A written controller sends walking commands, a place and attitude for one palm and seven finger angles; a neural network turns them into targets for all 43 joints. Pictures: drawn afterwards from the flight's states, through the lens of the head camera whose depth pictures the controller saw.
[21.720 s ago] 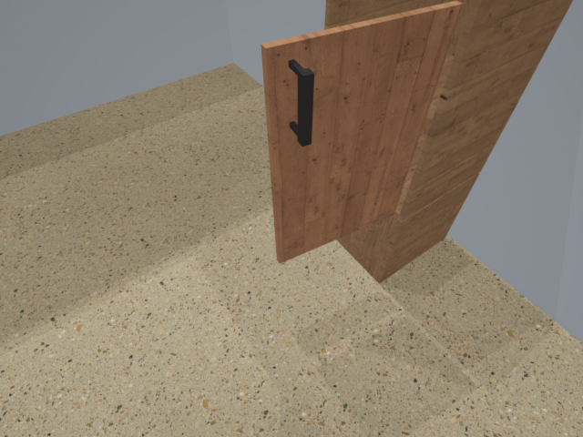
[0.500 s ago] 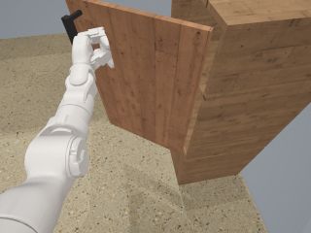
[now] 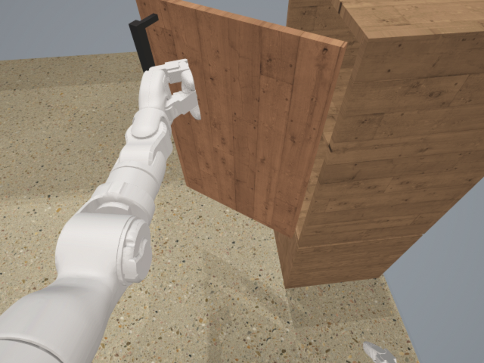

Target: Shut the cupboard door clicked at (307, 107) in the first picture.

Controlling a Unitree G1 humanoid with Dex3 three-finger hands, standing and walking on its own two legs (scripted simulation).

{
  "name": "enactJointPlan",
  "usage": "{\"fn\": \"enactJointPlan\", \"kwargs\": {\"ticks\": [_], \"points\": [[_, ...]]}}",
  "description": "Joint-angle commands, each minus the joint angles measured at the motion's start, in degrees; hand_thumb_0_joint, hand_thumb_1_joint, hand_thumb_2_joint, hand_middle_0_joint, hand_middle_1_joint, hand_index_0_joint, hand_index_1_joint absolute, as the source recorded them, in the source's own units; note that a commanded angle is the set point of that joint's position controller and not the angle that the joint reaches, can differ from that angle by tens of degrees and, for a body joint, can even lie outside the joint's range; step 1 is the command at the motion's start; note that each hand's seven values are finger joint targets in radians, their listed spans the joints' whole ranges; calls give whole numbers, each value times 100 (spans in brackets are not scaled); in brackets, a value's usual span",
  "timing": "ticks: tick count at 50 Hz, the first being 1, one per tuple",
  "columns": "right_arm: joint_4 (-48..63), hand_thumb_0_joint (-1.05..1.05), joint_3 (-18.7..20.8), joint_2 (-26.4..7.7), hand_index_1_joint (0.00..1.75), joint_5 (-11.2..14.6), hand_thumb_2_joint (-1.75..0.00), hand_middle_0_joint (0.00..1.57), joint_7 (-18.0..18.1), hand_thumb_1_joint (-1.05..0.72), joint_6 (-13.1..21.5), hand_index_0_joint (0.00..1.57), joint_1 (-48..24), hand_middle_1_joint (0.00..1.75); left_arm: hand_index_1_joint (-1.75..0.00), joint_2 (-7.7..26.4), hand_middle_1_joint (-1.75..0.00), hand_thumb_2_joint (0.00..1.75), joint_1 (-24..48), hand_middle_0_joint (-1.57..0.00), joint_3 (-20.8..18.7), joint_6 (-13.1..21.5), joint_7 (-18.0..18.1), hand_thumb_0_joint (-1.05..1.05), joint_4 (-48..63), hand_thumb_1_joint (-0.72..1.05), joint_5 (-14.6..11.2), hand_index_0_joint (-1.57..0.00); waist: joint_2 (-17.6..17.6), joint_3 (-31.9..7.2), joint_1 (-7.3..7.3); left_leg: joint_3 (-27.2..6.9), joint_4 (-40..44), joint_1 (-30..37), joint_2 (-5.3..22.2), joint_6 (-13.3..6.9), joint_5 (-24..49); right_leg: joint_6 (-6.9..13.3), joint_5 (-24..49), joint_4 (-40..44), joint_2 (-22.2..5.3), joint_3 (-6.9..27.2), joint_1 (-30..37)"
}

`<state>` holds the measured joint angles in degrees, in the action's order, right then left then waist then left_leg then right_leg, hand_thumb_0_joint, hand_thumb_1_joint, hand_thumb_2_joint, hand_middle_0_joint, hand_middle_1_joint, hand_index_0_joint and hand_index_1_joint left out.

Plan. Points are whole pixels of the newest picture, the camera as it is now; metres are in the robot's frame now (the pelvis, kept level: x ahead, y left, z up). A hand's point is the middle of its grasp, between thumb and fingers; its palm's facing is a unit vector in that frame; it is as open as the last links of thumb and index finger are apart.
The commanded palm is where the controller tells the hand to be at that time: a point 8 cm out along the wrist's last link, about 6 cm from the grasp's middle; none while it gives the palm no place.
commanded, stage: draw the hand back to the body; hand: left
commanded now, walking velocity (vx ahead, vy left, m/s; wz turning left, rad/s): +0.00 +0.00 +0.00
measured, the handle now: (153, 53) +0.66 +0.14 +0.17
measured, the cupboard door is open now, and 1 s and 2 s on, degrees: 53 53 53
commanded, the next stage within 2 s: step back with the hand held close in 1.50 s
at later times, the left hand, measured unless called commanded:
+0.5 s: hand (101, 174) +0.34 +0.16 +0.18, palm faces +0.01 -0.99 -0.10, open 3.1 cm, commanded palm +0.31 +0.21 +0.18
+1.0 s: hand out of the picture +0.24 +0.28 +0.16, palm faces +0.36 -0.86 -0.36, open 5.1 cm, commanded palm +0.18 +0.32 +0.19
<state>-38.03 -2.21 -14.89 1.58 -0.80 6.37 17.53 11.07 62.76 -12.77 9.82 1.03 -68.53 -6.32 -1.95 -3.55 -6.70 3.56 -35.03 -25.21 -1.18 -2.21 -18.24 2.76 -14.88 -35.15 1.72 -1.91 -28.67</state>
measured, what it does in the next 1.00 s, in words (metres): stands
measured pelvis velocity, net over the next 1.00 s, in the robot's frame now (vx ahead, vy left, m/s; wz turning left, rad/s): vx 0.02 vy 0.04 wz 0.02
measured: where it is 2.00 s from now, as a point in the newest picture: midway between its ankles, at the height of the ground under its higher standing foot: outside the picture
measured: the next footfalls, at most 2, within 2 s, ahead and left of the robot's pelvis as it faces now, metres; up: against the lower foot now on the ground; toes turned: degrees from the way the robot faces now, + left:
none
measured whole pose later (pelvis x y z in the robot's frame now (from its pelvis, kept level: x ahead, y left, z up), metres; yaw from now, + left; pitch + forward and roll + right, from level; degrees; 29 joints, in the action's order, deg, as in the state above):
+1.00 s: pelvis +0.02 +0.04 +0.02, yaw +1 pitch -4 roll -1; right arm -35.9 -1.9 -12.4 0.7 2.2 -1.9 13.6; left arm 18.5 -19.6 -14.5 3.4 3.7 16.4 -4.0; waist -5.2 0.5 2.2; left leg 2.7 -23.2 -3.7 -2.9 -4.4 -15.9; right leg 0.0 -11.8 -21.3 0.5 -2.0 -5.7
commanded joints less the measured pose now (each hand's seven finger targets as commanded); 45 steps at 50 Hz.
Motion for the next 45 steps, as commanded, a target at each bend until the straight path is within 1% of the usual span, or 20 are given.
{"fn": "enactJointPlan", "kwargs": {"ticks": [1,3,4,6,9,10,11,14,18,21,22,24,27,32,35,37,39,41,43,45], "points": [[654,0,322,-775,30,32,-90,20,1,-90,154,20,466,30,-150,1421,-150,90,1535,-130,-413,863,-178,0,2042,90,-26,-130,679,-2751,410,-128,322,653,-29,10,1541,-159,2378,151,-100,337,2075],[803,0,355,-756,30,76,-90,20,-1,-90,127,20,319,30,-150,1421,-150,90,1060,-130,-313,877,-335,0,2832,90,32,-130,548,-2772,529,-57,358,766,-6,-10,1737,-151,2613,157,-99,342,2240],[855,0,389,-764,30,93,-90,20,11,-90,86,20,293,30,-150,1470,-150,90,657,-130,-327,798,-407,0,3086,90,-4,-130,677,-2765,606,-70,388,795,22,-22,1901,-150,2722,159,-102,312,2408],[967,0,388,-723,30,172,-90,20,41,-90,69,20,37,30,-150,1329,-150,90,256,-130,-205,571,-580,0,3970,90,-130,-130,536,-2515,665,-3,498,984,42,-42,1958,-176,2848,310,-101,323,2436],[1086,0,419,-700,30,252,-90,20,164,-90,37,20,-236,30,-150,1118,-150,90,-200,-130,26,89,-826,0,5025,90,-419,-130,437,-2216,654,-31,643,1359,96,-70,2004,-185,2647,549,-110,240,2392],[1096,0,389,-674,30,282,-90,20,205,-90,61,20,-377,30,-150,1077,-150,90,-300,-130,32,-80,-879,0,5227,90,-482,-130,283,-1919,657,-6,702,1442,99,-87,1850,-215,2513,687,-106,279,2206],[1079,0,374,-657,30,284,-90,20,248,-90,84,20,-429,30,-150,1013,-150,90,-368,-130,143,-212,-905,0,5494,90,-524,-130,365,-1781,620,-57,779,1470,99,-87,1694,-213,2247,771,-101,238,2176],[1144,0,329,-612,30,309,-90,20,346,-90,140,20,-669,30,-150,849,-150,90,-970,-130,335,-562,-947,0,6153,90,-588,-130,18,-1404,665,-140,921,1745,124,-73,1650,-159,1894,900,-116,164,2009],[1152,0,250,-604,30,308,-90,20,371,-90,169,20,-900,30,-144,880,-144,90,-2039,-124,193,-1039,-976,0,6433,90,-654,-124,385,-1185,753,-253,1030,1776,113,-26,1467,-150,1670,963,-116,76,2011],[1259,0,179,-579,30,335,-90,20,366,-90,87,20,-1165,30,-135,832,-135,90,-2566,-116,275,-1378,-1064,0,6785,90,-678,-116,359,-908,783,-290,1104,1719,85,-4,1269,-148,1452,1000,-149,56,1990],[1260,0,217,-411,30,170,-90,20,358,-90,96,20,-1198,30,-132,814,-132,90,-2730,-113,731,-789,-588,0,7841,90,-194,-113,208,-277,701,-268,1278,1686,62,-18,1175,-175,1117,1343,-213,253,1751],[1200,0,199,-452,30,107,-90,20,336,-90,-12,20,-1241,30,-126,744,-126,90,-3707,-108,676,-640,-244,0,7621,90,-90,-108,527,-65,753,-368,1361,1588,110,-9,976,-159,828,1435,-210,225,1826],[1264,0,196,-402,30,65,-90,20,333,-90,-195,20,-1247,30,-117,940,-117,90,-4050,-100,570,-487,-12,0,8419,90,64,-100,341,-490,705,-371,1406,1897,128,3,1215,-133,1118,1406,-206,231,2210],[1275,0,138,-319,30,0,-90,20,377,-90,-332,20,-1352,30,-102,1143,-102,90,-4262,-86,440,-381,239,0,9175,90,227,-86,-476,-483,691,-420,1544,2159,143,78,1314,-78,1111,1535,-190,199,2333],[1272,0,120,-330,30,-45,-90,20,399,-90,-326,20,-1364,30,-93,1255,-93,90,-4664,-78,313,-348,335,0,9514,90,263,-78,-678,-551,742,-509,1597,2275,163,133,1598,-42,1239,1541,-166,162,2503],[1282,0,129,-333,30,-67,-90,20,392,-90,-319,20,-1377,30,-87,1284,-87,90,-5300,-72,180,-337,379,0,9547,90,260,-72,-523,-613,812,-549,1582,2311,196,180,1906,-46,1385,1499,-144,119,2602],[1265,0,150,-384,30,-96,-90,20,390,-90,-366,20,-1381,30,-81,1323,-81,90,-6034,-67,9,-370,384,0,9315,90,242,-67,15,-444,877,-577,1611,2169,218,192,2096,-53,1497,1528,-127,91,2702],[1289,0,168,-378,30,-91,-90,20,368,-90,-430,20,-1397,30,-75,1358,-75,90,-6538,-61,-152,-363,376,0,9365,90,220,-61,246,-313,902,-579,1596,2034,230,221,2187,-75,1574,1501,-137,81,2732],[1302,0,211,-389,30,-85,-90,20,363,-90,-487,20,-1419,30,-69,1469,-69,90,-6998,-56,-399,-359,368,0,9327,90,209,-56,428,-205,941,-550,1599,1908,234,216,2124,-93,1546,1506,-143,70,2742],[1311,0,242,-390,30,-68,-90,20,348,-90,-525,20,-1429,30,-63,1569,-63,90,-7337,-50,-602,-328,360,0,9448,90,196,-50,265,-155,976,-552,1589,1807,231,238,2209,-87,1580,1496,-170,100,2819]]}}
